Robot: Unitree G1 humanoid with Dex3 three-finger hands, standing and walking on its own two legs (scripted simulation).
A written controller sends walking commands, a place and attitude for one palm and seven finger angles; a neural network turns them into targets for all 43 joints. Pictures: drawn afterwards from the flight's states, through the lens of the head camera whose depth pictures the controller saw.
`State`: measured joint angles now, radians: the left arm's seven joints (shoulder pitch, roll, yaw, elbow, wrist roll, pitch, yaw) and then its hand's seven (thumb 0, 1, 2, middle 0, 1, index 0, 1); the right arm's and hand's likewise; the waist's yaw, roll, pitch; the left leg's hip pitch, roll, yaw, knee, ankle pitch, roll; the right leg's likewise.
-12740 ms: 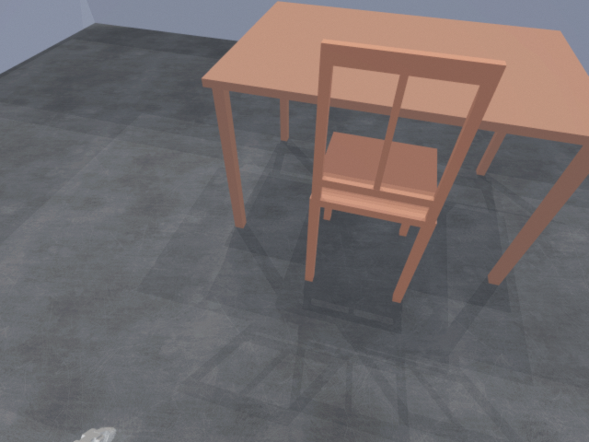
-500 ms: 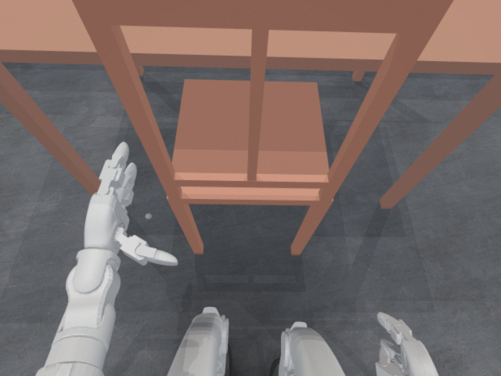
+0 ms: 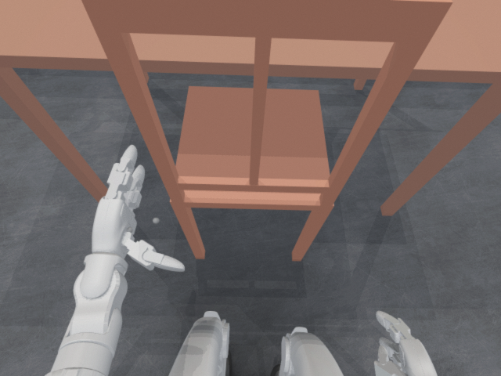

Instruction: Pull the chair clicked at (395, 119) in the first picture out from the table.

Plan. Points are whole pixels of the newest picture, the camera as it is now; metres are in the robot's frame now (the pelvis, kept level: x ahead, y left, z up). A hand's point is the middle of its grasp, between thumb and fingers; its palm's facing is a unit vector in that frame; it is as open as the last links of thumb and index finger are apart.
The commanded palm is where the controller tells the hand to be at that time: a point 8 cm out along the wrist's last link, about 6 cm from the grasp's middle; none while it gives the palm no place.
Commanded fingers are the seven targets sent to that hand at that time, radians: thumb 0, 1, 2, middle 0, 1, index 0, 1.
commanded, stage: push the fingers through the gap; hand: left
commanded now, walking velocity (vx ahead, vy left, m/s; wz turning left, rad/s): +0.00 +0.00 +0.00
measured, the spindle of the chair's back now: (257, 129) +0.49 +0.02 +0.07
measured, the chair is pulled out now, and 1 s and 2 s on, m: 0.00 0.00 0.00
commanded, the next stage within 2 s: hook a spindle and tug to test in 1.48 s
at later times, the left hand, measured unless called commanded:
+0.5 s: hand (160, 183) +0.40 +0.17 +0.02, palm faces +0.06 -1.00 -0.06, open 16.9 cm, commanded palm +0.38 +0.22 +0.02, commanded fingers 0.00 -0.50 0.30 -0.06 -0.08 -0.06 -0.08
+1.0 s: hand (166, 159) +0.45 +0.17 +0.02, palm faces +0.06 -1.00 -0.07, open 16.9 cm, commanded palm +0.43 +0.21 +0.02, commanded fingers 0.00 -0.50 0.30 -0.06 -0.08 -0.06 -0.08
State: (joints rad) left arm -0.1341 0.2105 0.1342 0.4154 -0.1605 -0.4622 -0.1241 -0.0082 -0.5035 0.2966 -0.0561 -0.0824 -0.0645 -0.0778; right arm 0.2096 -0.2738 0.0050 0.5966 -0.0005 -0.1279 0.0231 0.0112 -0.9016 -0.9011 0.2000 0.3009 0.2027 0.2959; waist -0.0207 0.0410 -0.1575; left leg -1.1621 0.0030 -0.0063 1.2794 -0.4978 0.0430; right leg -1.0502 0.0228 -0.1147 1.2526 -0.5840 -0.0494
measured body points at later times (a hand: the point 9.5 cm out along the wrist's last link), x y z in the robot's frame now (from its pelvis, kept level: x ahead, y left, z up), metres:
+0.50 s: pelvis +0.00 +0.00 +0.00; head +0.12 +0.01 +0.43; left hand +0.40 +0.23 +0.03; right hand +0.11 -0.26 -0.12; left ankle +0.05 +0.09 -0.62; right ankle +0.01 -0.10 -0.62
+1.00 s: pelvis +0.00 +0.00 -0.01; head +0.14 +0.01 +0.42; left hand +0.44 +0.22 +0.03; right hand +0.08 -0.27 -0.13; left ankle +0.05 +0.09 -0.62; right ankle +0.01 -0.10 -0.62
